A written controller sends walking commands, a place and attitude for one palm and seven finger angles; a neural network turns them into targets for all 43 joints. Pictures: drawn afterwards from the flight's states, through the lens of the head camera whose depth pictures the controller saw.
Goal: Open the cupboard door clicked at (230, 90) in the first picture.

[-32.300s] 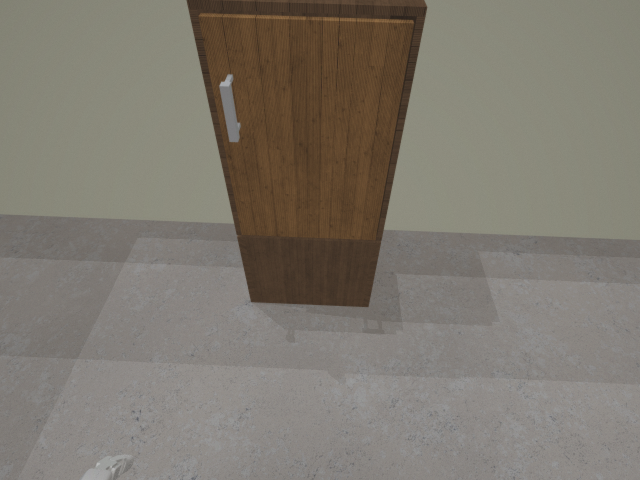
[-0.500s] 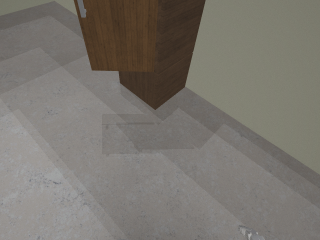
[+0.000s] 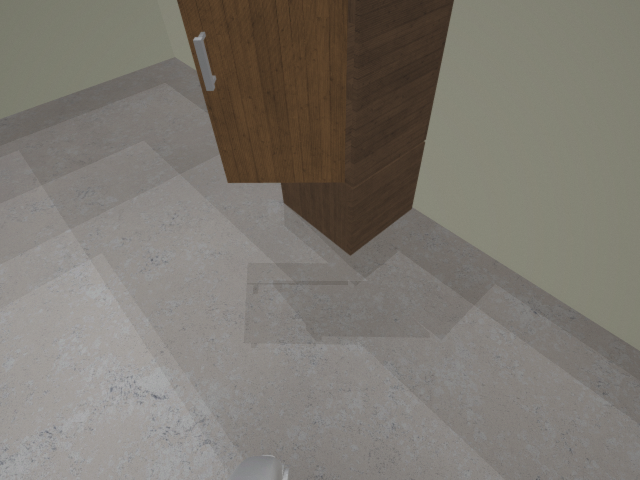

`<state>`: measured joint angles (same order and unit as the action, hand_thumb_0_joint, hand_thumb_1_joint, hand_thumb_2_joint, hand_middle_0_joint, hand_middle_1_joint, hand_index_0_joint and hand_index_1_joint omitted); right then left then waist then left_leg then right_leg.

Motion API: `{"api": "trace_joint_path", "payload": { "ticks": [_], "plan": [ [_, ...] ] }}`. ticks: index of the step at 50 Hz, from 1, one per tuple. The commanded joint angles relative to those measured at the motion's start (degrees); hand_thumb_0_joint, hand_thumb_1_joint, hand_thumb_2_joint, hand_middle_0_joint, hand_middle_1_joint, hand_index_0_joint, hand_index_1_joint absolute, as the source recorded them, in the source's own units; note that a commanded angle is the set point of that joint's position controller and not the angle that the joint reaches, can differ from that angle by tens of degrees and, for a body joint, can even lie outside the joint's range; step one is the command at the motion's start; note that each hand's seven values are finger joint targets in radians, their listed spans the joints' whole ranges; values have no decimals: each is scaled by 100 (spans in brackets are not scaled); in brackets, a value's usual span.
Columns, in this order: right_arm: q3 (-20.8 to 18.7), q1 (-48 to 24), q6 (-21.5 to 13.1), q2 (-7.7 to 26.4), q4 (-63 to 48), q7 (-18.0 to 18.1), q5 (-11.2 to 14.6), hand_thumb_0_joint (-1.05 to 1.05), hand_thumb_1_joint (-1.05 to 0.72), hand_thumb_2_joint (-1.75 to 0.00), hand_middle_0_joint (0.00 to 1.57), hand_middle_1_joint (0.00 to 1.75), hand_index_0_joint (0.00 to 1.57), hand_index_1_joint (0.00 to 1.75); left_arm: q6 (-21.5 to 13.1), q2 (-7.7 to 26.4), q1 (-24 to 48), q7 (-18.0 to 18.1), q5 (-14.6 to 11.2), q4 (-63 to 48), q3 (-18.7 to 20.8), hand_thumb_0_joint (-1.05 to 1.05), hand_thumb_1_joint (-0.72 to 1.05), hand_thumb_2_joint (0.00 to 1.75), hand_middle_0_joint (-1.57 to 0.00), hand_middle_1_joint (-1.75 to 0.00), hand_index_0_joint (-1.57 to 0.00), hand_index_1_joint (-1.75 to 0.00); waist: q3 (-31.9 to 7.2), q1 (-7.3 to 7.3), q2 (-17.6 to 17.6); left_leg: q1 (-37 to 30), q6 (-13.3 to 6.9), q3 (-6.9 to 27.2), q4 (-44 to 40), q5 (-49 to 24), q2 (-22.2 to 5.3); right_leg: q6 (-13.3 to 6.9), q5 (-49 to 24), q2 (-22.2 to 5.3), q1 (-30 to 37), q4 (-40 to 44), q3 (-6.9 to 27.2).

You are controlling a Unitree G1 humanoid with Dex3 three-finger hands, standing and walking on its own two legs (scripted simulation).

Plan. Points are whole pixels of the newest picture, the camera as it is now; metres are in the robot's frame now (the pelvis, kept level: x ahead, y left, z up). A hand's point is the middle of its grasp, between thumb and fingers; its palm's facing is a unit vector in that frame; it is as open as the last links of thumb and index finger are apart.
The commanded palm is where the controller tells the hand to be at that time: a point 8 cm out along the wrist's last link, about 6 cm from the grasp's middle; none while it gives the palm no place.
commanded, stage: take the last steps up to it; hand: left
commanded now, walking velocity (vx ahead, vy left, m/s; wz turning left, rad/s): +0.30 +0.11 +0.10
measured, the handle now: (206, 61) +1.03 +0.34 +0.04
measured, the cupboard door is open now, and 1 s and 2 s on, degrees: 46 46 46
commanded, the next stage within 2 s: come to a stop and stand still in 1.16 s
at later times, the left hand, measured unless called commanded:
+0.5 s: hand (150, 450) +0.19 +0.29 -0.18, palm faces +0.07 -0.98 -0.18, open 7.4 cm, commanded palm none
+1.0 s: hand (208, 327) +0.40 +0.24 -0.17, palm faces +0.03 -0.98 -0.22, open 7.0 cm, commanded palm none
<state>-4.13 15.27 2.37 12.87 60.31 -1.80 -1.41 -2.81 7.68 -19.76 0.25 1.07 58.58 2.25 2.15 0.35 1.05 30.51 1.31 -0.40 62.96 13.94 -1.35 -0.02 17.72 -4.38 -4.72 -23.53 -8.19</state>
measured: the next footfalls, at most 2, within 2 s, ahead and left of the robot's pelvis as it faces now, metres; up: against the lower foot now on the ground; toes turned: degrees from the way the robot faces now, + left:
left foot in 0.26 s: +0.21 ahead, +0.19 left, +0.00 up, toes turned +10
right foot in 0.80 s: +0.35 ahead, -0.04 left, +0.00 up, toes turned -11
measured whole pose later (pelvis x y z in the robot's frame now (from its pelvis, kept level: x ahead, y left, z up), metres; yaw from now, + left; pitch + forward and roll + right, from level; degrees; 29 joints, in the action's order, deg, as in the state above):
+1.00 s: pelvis +0.33 +0.05 +0.00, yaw -1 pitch +0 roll +0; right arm -3.0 17.2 -0.5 8.8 63.9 -0.1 -1.0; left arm -4.4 9.4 -11.6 1.1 0.5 58.1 3.8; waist 4.2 1.3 0.3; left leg 26.7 1.2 -3.6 59.6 19.2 -4.3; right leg -2.6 14.5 -1.7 -10.1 -24.5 -9.7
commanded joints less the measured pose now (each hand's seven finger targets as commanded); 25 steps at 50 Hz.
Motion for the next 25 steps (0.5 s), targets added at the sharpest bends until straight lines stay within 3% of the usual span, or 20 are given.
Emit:
{"api": "trace_joint_path", "payload": {
  "ticks": [1, 5, 8, 9, 10, 11, 12, 13, 14, 15, 16, 18, 20, 23, 25],
  "plan": [
    [-1, -579, -172, 29, -495, -52, 16, 0, -90, -90, 20, 30, 20, 30, -224, 856, -475, 70, 12, -14, 171, 0, 90, 90, -20, -30, -20, -30, 467, -188, -724, 862, 136, -102, -428, -409, -304, -442, -1459, -1401, 214, 1387, 657],
    [74, -981, -260, -90, -617, -93, 41, 0, -90, -90, 20, 30, 20, 30, -215, 899, -752, 67, 54, 249, 144, 0, 90, 90, -20, -30, -20, -30, 468, -333, -1119, 635, 75, -456, -1629, -298, -244, -468, -2163, -1373, 500, 1137, 354],
    [119, -1063, -351, -132, -627, -103, 42, 0, -90, -90, 20, 30, 20, 30, -165, 976, -718, 80, 81, 340, 157, 0, 90, 90, -20, -30, -20, -30, 480, -329, -1249, -32, -75, -656, -2446, -86, -93, -454, -2471, -1433, 380, 867, 242],
    [112, -932, -389, -106, -590, -85, 44, 0, -90, -90, 20, 30, 20, 30, -144, 1013, -678, 87, 78, 364, 172, 0, 90, 90, -20, -30, -20, -30, 410, -262, -1314, -412, -148, -687, -2687, 31, -38, -448, -2642, -1480, 307, 655, 233],
    [89, -581, -425, -27, -476, -49, 25, 0, -90, -90, 20, 30, 20, 30, -127, 1026, -584, 81, 64, 374, 179, 0, 90, 90, -20, -30, -20, -30, 271, -68, -1242, -1126, -199, -847, -3006, -57, 112, -372, -2814, -1377, 17, 256, 98],
    [45, 157, -466, 133, -245, -2, 1, 0, -90, -90, 20, 30, 20, 30, -106, 1021, -440, 81, 43, 347, 186, 0, 90, 90, -20, -30, -20, -30, -37, 303, -1020, -2139, -253, -856, -3403, -265, 219, -277, -2890, -1192, -349, -559, -120],
    [-57, 985, -502, 587, -20, 74, -29, 0, -90, -90, 20, 30, 20, 30, -87, 833, -539, 40, 9, 287, 146, 0, 90, 90, -20, -30, -20, -30, -706, 597, -86, -3451, -383, -482, -3411, -360, -208, -138, -2074, -890, -960, -1782, -288],
    [-247, 1602, -536, 1258, 104, 169, -93, 0, -90, -90, 20, 30, 20, 30, -58, 467, -782, 1, -62, 178, 106, 0, 90, 90, -20, -30, -20, -30, -1289, 721, 1536, -4490, -918, 1831, -3881, -445, -1786, 102, 1111, -1, -2400, -3477, -437],
    [-258, 1888, -475, 1382, 148, 256, -28, 0, -90, -90, 20, 30, 20, 30, -31, 482, -300, 41, -38, -49, 79, 0, 90, 90, -20, -30, -20, -30, -1426, 832, 1480, -4422, -1241, 2497, -4569, -620, -2210, -50, 1742, 145, -2865, -4670, 291],
    [-226, 1440, -458, 1263, 58, 270, -28, 0, -90, -90, 20, 30, 20, 30, -32, 502, 50, 50, -44, -185, 92, 0, 90, 90, -20, -30, -20, -30, -884, 631, 797, -3636, -1314, 2261, -4774, -23, -2290, -167, 1441, -151, -3032, -5231, 577],
    [-152, 945, -533, 955, -54, 304, -22, 0, -90, -90, 20, 30, 20, 30, -41, 370, 267, 39, -23, -155, 80, 0, 90, 90, -20, -30, -20, -30, -552, 465, 883, -3031, -1216, 1899, -4829, -202, -2082, -154, 884, -292, -3197, -5409, 669],
    [23, 426, -618, 381, -194, 317, -16, 0, -90, -90, 20, 30, 20, 30, 39, 353, 148, -23, 29, 20, 132, 0, 90, 90, -20, -30, -20, -30, 13, 150, 668, -2131, -1010, 984, -5022, -548, -1785, -102, 221, -493, -2909, -5102, 831],
    [85, 410, -708, 214, -151, 334, 1, 0, -90, -90, 20, 30, 20, 30, 115, 254, -87, -51, 48, 134, 124, 0, 90, 90, -20, -30, -20, -30, 51, -57, 482, -1894, -938, 512, -5180, -925, -1616, -37, -55, -446, -2690, -4754, 801],
    [72, 415, -734, 164, -176, 334, 2, 0, -90, -90, 20, 30, 20, 30, 223, 212, 22, -65, 53, 18, 160, 0, 90, 90, -20, -30, -20, -30, 140, -160, 195, -1869, -1083, 298, -5471, -784, -1612, 30, -468, -439, -2868, -4316, 845],
    [66, 442, -735, 184, -159, 327, 4, 0, -90, -90, 20, 30, 20, 30, 235, 268, 291, -92, 56, -122, 188, 0, 90, 90, -20, -30, -20, -30, 238, -165, 196, -1906, -1124, 249, -5600, -586, -1612, 55, -711, -461, -2990, -3903, 867]
  ]
}}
